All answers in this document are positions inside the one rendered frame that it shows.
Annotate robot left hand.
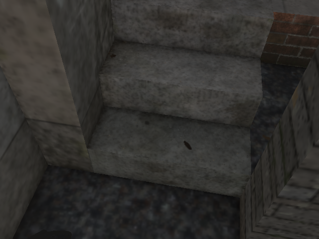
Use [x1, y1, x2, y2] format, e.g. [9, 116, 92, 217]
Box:
[30, 229, 72, 239]

